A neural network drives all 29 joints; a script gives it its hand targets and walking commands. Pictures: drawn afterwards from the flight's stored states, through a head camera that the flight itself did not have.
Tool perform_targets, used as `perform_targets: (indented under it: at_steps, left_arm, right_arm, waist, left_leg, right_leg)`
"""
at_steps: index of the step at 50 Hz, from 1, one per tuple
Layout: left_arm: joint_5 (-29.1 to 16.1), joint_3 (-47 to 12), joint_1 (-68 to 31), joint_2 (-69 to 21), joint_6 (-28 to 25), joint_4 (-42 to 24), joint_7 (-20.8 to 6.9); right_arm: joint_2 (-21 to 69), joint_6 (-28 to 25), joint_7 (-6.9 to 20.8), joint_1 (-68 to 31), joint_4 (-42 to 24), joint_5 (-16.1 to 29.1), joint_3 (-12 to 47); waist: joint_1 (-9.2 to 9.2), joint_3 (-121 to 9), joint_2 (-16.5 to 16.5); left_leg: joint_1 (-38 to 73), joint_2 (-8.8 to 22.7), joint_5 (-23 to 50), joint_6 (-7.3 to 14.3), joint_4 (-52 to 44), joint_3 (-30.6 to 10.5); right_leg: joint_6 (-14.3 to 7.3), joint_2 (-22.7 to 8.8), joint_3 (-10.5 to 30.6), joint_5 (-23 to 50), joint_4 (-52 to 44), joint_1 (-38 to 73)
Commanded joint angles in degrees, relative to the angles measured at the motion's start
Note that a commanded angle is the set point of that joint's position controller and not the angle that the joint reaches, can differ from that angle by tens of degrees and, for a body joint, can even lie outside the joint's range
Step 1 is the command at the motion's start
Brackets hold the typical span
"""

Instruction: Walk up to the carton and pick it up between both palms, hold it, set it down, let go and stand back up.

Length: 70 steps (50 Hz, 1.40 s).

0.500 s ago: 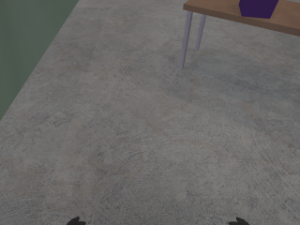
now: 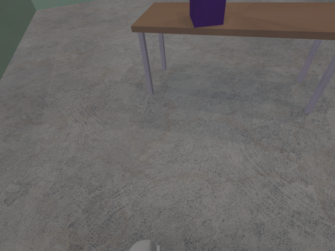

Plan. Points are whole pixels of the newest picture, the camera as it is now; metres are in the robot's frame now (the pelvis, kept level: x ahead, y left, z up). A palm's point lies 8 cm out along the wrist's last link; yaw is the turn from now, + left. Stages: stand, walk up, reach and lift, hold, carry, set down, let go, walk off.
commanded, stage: walk up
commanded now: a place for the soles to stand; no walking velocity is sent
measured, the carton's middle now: (206, 2) +1.62 -0.19 +0.02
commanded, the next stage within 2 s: none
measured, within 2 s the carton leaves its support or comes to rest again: neither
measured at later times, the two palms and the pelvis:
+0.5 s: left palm (97, 175) +0.37 +0.28 -0.11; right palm (277, 225) +0.21 -0.24 -0.09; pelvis +0.23 +0.03 +0.00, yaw -11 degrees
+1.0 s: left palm (118, 125) +0.57 +0.24 -0.07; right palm (265, 139) +0.50 -0.29 -0.09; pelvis +0.46 -0.02 +0.02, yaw -13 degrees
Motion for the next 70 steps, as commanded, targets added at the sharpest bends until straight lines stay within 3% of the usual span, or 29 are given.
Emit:
perform_targets:
  at_steps: [1,8,11,12,13,14,15,16,19,23,29,32,33,34,35,36,38,41,45,50,52,54,55,56,57,58,62,66,70]
  left_arm:
    - [0.2,3.5,-2.4,12.9,-2.7,-3.9,1.1]
    - [-0.1,3.8,0.1,12.9,-2.6,-2.1,-0.3]
    - [0.4,2.6,-0.4,10.9,-1.7,-2.7,-0.7]
    - [0.6,1.2,2.4,7.0,-1.4,-3.3,-1.0]
    - [0.2,-0.3,6.6,2.8,-1.4,-6.1,-1.5]
    - [0.1,1.2,6.3,7.4,-0.3,-7.5,-1.1]
    - [0.6,2.0,1.6,10.6,0.5,-8.2,-1.0]
    - [0.6,2.0,-1.8,9.9,0.8,-9.0,-1.1]
    - [-0.1,2.3,-0.6,7.7,0.9,-7.9,-1.8]
    - [-1.0,2.4,-3.5,5.5,0.9,-8.6,-3.4]
    - [-1.0,3.2,-8.7,4.1,-0.5,-10.1,-4.0]
    - [-0.4,4.8,-0.4,6.2,-1.2,-8.8,-3.0]
    - [0.0,5.8,6.8,9.0,-1.4,-7.1,-2.0]
    - [1.1,6.9,12.6,14.6,-1.4,-6.8,-0.7]
    - [0.1,7.1,12.8,18.8,-0.8,-8.8,0.5]
    - [-1.1,6.9,10.0,18.5,-0.1,-8.9,1.6]
    - [-1.2,5.5,3.0,16.6,-0.2,-9.5,2.2]
    - [-0.3,3.4,-3.9,11.2,-1.6,-9.5,1.3]
    - [0.2,3.2,-3.7,11.0,-3.0,-7.6,1.0]
    - [0.2,3.5,-2.0,12.6,-3.0,-6.2,0.4]
    - [0.1,3.4,-2.4,13.0,-2.6,-6.1,0.1]
    - [0.5,2.4,-2.3,11.2,-1.9,-6.2,-0.2]
    - [0.7,1.0,0.1,8.0,-1.5,-6.5,-0.5]
    - [0.3,-0.7,3.8,3.4,-1.4,-8.7,-1.0]
    - [-0.4,0.9,4.4,7.3,-0.4,-10.3,-0.9]
    - [0.1,1.8,-0.5,11.0,0.5,-10.8,-0.6]
    - [-0.4,2.1,0.1,8.5,0.8,-9.6,-1.2]
    - [-0.9,2.3,-1.3,6.5,1.0,-9.6,-2.3]
    - [-0.9,2.5,-4.7,4.9,0.1,-10.3,-2.7]
  right_arm:
    - [-4.2,-1.7,1.2,0.8,-8.1,0.4,-1.9]
    - [-1.5,-3.1,0.9,-1.6,-10.6,-0.2,-2.8]
    - [-3.6,-4.3,-0.7,9.8,-8.6,-0.9,-4.2]
    - [-6.6,-4.9,-1.8,17.0,-6.9,-1.6,-5.0]
    - [-12.0,-5.1,-2.6,19.9,-7.6,-2.3,-5.5]
    - [-14.4,-4.4,-3.3,16.2,-8.7,-1.2,-5.7]
    - [-12.4,-4.0,-3.7,12.5,-8.8,0.1,-4.9]
    - [-11.1,-4.1,-3.7,10.5,-8.5,0.2,-4.0]
    - [-8.2,-4.7,-3.5,4.6,-7.1,-0.5,-2.2]
    - [-8.1,-5.5,-3.6,3.1,-4.9,-0.7,-1.5]
    - [-9.3,-4.9,-3.3,3.5,-3.4,-0.3,-1.8]
    - [-8.8,-3.5,-3.2,3.7,-3.3,-0.2,-1.1]
    - [-6.3,-2.9,-3.0,6.5,-3.3,-0.3,-0.2]
    - [-2.3,-2.6,-2.4,9.9,-5.4,-0.3,1.5]
    - [-5.5,-1.8,-1.9,9.0,-8.5,0.2,0.5]
    - [-9.2,-0.5,-1.9,2.8,-9.3,-0.4,-1.0]
    - [-6.6,-0.6,-1.4,1.8,-9.2,-0.1,-0.6]
    - [-5.4,-0.8,-0.6,8.1,-6.5,0.0,-1.3]
    - [-2.8,-0.6,0.8,4.5,-7.7,0.0,-1.2]
    - [-1.3,-2.4,1.5,0.0,-9.5,-0.4,-1.8]
    - [-1.4,-3.0,1.2,1.8,-9.4,-0.4,-2.5]
    - [-3.5,-3.7,0.1,9.5,-7.7,-0.7,-3.6]
    - [-6.2,-4.2,-0.8,15.9,-6.0,-1.1,-4.5]
    - [-11.6,-4.4,-1.7,19.4,-6.0,-1.6,-5.4]
    - [-14.6,-3.8,-2.7,16.8,-7.6,-0.8,-5.9]
    - [-12.9,-3.2,-3.3,13.9,-7.6,0.5,-5.4]
    - [-8.6,-3.2,-3.4,5.3,-6.7,0.0,-2.7]
    - [-7.7,-3.9,-3.5,3.5,-4.8,0.0,-1.8]
    - [-7.9,-3.8,-3.2,3.6,-3.8,0.2,-1.7]
  waist:
    - [-0.38,6.2,-15.2]
    - [0.9,6.2,-11.4]
    - [-5.14,3.1,-5.6]
    - [-7.83,-2.8,3.2]
    - [-7.67,-6.2,14.7]
    - [-6.05,-4.9,9.2]
    - [-5.71,-0.4,1.9]
    - [-5.83,4.1,0.9]
    - [-3.61,4.4,4.2]
    - [-3.09,4.4,4.7]
    - [-3.41,4.4,1.2]
    - [1.62,1.3,-5.1]
    - [4.34,-3.4,-11.8]
    - [7.19,-10.0,-23.1]
    - [7.13,-10.4,-22.7]
    - [7.6,-6.5,-13.3]
    - [4.4,1.9,-13.7]
    - [-0.35,2.1,-16.0]
    - [0.56,3.9,-16.7]
    - [1.51,3.1,-14.6]
    - [-0.28,3.3,-12.3]
    - [-4.79,1.3,-7.1]
    - [-7.38,-2.9,0.6]
    - [-8.36,-7.4,13.5]
    - [-7.43,-6.7,10.3]
    - [-7.39,-3.1,2.2]
    - [-4.1,3.3,4.9]
    - [-3.3,3.3,5.0]
    - [-3.61,3.2,2.7]
  left_leg:
    - [-7.4,3.8,5.7,-0.8,-11.8,-5.7]
    - [5.0,-0.1,16.3,-0.1,-30.1,0.7]
    - [24.2,-3.9,12.7,1.8,-33.8,1.8]
    - [33.9,-0.2,3.5,3.3,-36.3,-5.1]
    - [37.2,15.5,-15.4,8.0,-48.9,-32.0]
    - [33.2,22.8,-30.7,13.8,-61.1,-51.0]
    - [27.4,22.2,-33.4,14.3,-62.9,-49.7]
    - [24.1,20.6,-26.1,13.8,-61.0,-40.9]
    - [16.0,16.2,-11.8,13.2,-58.8,-20.7]
    - [15.4,16.6,-0.9,14.6,-58.8,-11.3]
    - [12.9,12.8,5.7,11.7,-54.2,1.3]
    - [9.4,10.8,11.8,9.1,-39.1,6.5]
    - [6.5,7.3,14.7,6.8,-23.8,10.3]
    - [-3.4,1.8,5.6,2.9,-3.6,11.5]
    - [-12.7,-3.7,-8.0,0.4,4.2,4.0]
    - [-13.8,-0.7,-5.2,0.9,9.0,-2.5]
    - [-16.1,1.5,0.3,0.4,10.4,-3.6]
    - [-6.1,3.0,2.7,-1.5,0.6,-5.3]
    - [-7.2,3.9,6.6,-2.5,-13.6,-4.4]
    - [1.7,1.5,14.6,-0.4,-29.0,-0.4]
    - [9.7,-0.2,16.4,0.7,-32.8,1.4]
    - [23.2,-3.7,13.9,2.1,-33.9,2.2]
    - [31.6,-2.8,7.6,3.3,-36.1,-2.0]
    - [36.6,11.2,-9.7,8.0,-45.2,-24.3]
    - [34.9,19.8,-22.6,14.3,-57.6,-45.7]
    - [29.3,20.3,-27.8,15.5,-60.1,-46.3]
    - [14.8,14.3,-11.8,13.7,-57.5,-22.9]
    - [12.8,13.7,-4.7,14.8,-57.4,-16.0]
    - [11.6,11.5,-0.4,13.0,-55.3,-10.0]
  right_leg:
    - [-12.9,-16.6,23.9,-22.9,-30.4,-2.9]
    - [-10.9,-12.8,14.2,-13.9,-26.0,-3.6]
    - [-7.3,-9.2,9.9,-6.6,-9.0,-11.0]
    - [-4.6,-4.0,4.3,-1.5,10.1,-14.7]
    - [-0.7,2.1,1.6,-11.3,30.0,-23.1]
    - [0.3,2.0,6.7,-13.7,34.6,-27.3]
    - [0.4,-0.8,9.7,-9.2,38.6,-28.3]
    - [0.7,-2.2,9.5,-5.4,39.8,-30.3]
    - [2.0,-5.4,9.6,-2.9,31.1,-24.0]
    - [2.5,-6.5,8.3,-0.7,19.3,-21.3]
    - [0.7,-2.6,1.3,9.4,1.4,-7.6]
    - [-1.2,1.3,-1.0,9.0,-3.7,7.9]
    - [-2.7,1.8,1.6,4.4,-4.1,17.1]
    - [-7.9,-11.0,23.4,-11.7,-9.6,26.1]
    - [-13.6,-22.7,52.4,-25.6,-24.7,26.0]
    - [-14.3,-24.4,54.7,-34.1,-29.0,20.4]
    - [-13.6,-21.9,40.0,-18.4,-26.3,13.4]
    - [-12.1,-16.0,24.0,-8.6,-25.3,2.5]
    - [-13.3,-15.6,18.4,-5.7,-26.8,2.0]
    - [-11.5,-14.3,12.6,-6.3,-24.9,0.1]
    - [-10.3,-14.6,10.9,-7.3,-22.3,-3.9]
    - [-7.5,-12.1,7.1,-3.9,-10.7,-9.8]
    - [-5.0,-7.8,2.0,0.0,5.4,-12.8]
    - [-1.1,-1.1,-2.5,-7.7,26.4,-20.6]
    - [0.6,1.5,2.8,-14.2,31.9,-26.9]
    - [0.3,-1.7,7.1,-10.6,36.4,-27.7]
    - [1.7,-5.9,7.3,-4.4,30.4,-22.5]
    - [2.6,-6.4,5.4,-3.3,18.5,-19.4]
    - [1.6,-5.0,2.5,3.6,5.9,-12.5]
